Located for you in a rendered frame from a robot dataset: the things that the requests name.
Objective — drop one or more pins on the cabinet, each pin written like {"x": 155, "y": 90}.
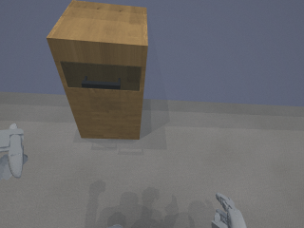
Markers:
{"x": 108, "y": 34}

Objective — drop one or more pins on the handle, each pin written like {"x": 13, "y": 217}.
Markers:
{"x": 101, "y": 84}

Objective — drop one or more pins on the right robot hand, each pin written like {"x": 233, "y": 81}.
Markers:
{"x": 233, "y": 218}

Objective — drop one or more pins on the left robot hand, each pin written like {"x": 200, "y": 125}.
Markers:
{"x": 11, "y": 164}

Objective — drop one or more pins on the drawer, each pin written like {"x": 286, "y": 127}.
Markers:
{"x": 75, "y": 73}

